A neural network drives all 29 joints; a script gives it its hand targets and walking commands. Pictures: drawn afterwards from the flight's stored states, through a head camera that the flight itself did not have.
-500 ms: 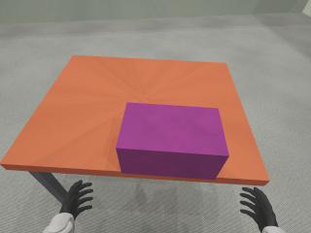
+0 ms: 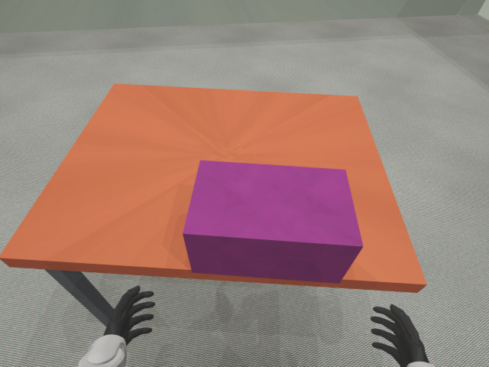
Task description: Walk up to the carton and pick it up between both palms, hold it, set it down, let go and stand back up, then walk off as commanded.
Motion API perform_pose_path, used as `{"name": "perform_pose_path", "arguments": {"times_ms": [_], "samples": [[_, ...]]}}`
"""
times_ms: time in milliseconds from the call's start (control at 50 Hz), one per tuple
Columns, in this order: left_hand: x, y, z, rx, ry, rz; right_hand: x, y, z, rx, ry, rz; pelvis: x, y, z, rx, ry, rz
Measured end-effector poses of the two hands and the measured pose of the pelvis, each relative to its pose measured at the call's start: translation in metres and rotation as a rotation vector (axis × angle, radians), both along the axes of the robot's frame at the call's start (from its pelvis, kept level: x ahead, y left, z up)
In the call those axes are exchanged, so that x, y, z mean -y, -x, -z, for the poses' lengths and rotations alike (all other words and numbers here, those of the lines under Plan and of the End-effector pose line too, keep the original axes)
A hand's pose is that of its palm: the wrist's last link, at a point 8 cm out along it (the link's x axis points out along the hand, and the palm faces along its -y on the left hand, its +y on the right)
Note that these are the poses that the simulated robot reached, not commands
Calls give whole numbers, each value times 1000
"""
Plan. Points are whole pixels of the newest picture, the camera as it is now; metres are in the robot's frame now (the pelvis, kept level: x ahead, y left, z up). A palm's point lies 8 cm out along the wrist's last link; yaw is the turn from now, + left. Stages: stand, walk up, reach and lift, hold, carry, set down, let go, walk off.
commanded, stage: set down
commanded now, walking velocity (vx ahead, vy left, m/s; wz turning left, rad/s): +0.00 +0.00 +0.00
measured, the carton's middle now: (268, 221) +0.40 -0.03 -0.05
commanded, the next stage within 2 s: let go in 0.04 s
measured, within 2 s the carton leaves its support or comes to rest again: neither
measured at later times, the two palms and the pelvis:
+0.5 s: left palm (124, 339) +0.17 +0.21 -0.07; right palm (410, 363) +0.15 -0.25 -0.07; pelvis +0.00 +0.00 +0.00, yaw +0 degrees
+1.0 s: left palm (94, 344) +0.16 +0.26 -0.07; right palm out of the picture +0.14 -0.29 -0.09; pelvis +0.02 -0.01 +0.00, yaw +0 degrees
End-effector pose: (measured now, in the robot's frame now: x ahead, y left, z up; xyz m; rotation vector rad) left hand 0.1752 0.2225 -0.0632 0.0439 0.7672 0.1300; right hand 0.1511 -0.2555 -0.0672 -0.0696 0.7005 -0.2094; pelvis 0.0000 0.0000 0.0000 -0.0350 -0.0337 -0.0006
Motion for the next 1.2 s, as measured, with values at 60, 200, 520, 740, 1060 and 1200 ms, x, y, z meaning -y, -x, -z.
{"name": "perform_pose_path", "arguments": {"times_ms": [60,200,520,740,1060,1200], "samples": [[1,0,1,-5,4,0,0,-1,0,4,3,-1,0,0,0,0,0,0],[1,1,3,-18,-6,7,-1,0,1,7,6,1,0,0,0,0,0,0],[9,3,6,-35,-3,16,-1,5,7,-16,0,-13,1,0,0,0,0,0],[-36,11,3,-20,-221,76,18,17,28,-186,51,-14,12,-7,3,-8,-26,-5],[-39,11,11,-60,-229,74,36,12,27,-231,93,-10,14,-16,4,-22,-28,-5],[-40,12,12,-65,-230,72,36,13,28,-232,93,-9,14,-16,4,-21,-28,-5]]}}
